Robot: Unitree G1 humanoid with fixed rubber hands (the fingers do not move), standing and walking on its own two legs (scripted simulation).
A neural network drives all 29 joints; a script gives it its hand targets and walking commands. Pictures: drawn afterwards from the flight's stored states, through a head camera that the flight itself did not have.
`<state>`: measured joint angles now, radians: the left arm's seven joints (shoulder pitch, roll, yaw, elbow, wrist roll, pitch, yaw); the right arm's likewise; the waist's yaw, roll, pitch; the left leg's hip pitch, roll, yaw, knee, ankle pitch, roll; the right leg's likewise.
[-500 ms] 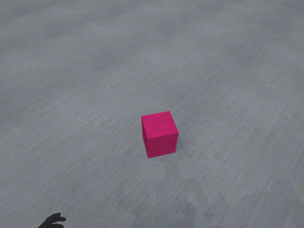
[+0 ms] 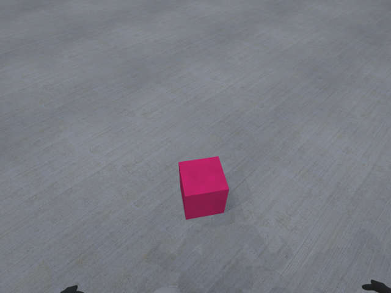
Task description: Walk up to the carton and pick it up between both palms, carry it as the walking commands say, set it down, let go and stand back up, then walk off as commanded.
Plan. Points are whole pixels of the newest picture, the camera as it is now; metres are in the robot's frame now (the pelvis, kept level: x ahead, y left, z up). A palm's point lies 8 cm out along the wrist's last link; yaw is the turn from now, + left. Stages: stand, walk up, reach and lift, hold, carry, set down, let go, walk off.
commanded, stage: walk up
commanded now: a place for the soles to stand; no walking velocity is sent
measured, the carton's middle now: (201, 188) +0.71 +0.02 -0.62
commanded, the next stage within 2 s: none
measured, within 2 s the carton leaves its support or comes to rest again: neither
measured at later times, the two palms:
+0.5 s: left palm (109, 281) +0.16 +0.21 -0.06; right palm out of the picture +0.20 -0.45 -0.05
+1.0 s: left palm (117, 254) +0.22 +0.21 -0.08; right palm out of the picture +0.28 -0.43 -0.06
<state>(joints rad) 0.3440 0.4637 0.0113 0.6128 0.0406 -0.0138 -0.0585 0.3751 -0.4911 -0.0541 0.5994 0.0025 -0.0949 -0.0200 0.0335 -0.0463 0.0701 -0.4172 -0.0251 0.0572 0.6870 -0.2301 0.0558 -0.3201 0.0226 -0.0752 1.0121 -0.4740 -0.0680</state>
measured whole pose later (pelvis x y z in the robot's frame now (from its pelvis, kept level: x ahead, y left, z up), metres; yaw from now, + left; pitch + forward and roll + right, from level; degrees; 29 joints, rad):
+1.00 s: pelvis +0.14 -0.11 +0.00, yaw +4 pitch -2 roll +0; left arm 0.29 0.44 0.02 0.67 0.01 -0.03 -0.02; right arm 0.34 -0.48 -0.04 0.60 -0.02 -0.04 -0.03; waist 0.03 -0.01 0.05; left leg -0.42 -0.03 0.01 0.75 -0.29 0.06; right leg -0.32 -0.02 -0.11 0.77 -0.41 -0.06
